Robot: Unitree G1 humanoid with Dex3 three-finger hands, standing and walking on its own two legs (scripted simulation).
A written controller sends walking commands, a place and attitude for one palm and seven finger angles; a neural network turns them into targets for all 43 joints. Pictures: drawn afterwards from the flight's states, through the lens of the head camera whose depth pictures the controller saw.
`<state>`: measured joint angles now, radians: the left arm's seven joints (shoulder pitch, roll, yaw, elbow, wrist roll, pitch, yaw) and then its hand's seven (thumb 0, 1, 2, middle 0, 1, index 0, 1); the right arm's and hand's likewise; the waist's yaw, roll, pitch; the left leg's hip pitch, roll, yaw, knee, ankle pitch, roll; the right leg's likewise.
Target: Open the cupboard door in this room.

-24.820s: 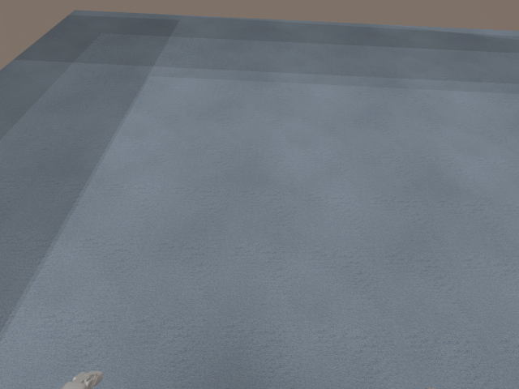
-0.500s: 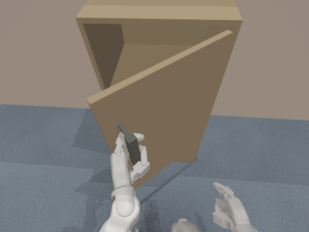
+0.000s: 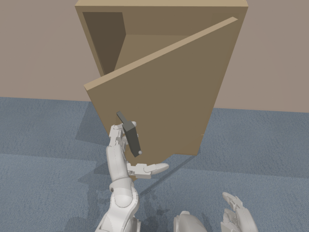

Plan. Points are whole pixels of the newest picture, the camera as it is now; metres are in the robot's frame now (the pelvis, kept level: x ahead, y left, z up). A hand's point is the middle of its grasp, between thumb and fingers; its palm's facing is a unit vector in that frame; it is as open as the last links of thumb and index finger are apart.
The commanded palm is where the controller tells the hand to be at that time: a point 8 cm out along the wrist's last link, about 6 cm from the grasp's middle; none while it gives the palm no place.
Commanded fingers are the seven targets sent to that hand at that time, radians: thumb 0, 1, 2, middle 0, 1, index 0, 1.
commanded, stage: open thumb and fingers to let go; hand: left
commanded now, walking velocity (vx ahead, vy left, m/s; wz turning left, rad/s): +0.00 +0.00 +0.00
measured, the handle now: (128, 134) +0.35 +0.08 +0.05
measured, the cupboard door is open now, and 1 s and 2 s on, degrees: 40 42 42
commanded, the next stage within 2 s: slide the hand sideways off the handle in 0.26 s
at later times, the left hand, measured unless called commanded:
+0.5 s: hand (137, 162) +0.28 +0.05 +0.03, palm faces -0.10 -0.99 -0.05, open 15.9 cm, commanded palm +0.27 +0.08 +0.04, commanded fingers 0.00 -0.50 0.30 -0.15 -0.30 -0.15 -0.30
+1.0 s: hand (126, 176) +0.25 +0.07 +0.04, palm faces -0.15 -0.99 +0.02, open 16.3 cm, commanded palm +0.23 +0.13 +0.04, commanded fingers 0.00 -0.50 0.30 -0.15 -0.30 -0.15 -0.30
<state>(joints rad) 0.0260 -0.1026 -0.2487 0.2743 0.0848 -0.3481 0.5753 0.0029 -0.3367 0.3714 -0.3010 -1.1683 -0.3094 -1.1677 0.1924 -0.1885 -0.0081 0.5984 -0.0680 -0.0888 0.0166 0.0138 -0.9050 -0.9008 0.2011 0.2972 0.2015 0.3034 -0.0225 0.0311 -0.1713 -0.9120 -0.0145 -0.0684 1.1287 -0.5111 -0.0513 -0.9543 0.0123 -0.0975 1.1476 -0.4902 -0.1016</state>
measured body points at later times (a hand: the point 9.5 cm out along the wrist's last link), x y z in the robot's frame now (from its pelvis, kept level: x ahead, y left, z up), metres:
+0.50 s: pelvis -0.01 +0.03 -0.01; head +0.06 +0.02 +0.44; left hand +0.28 +0.10 +0.04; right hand +0.17 -0.18 -0.10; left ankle +0.02 +0.16 -0.65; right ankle +0.04 -0.06 -0.65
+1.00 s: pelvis +0.00 +0.05 -0.01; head +0.07 +0.04 +0.44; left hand +0.25 +0.13 +0.04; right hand +0.17 -0.17 -0.10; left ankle +0.02 +0.16 -0.65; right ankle +0.04 -0.06 -0.65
